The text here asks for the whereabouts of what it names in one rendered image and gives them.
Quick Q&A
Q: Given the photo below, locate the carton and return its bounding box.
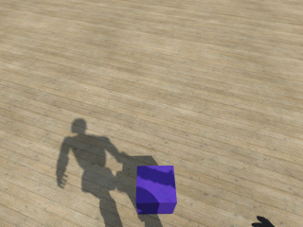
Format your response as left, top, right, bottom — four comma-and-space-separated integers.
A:
135, 166, 177, 215

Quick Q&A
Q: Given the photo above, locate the robot right hand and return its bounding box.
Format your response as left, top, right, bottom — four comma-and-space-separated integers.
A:
251, 216, 275, 227

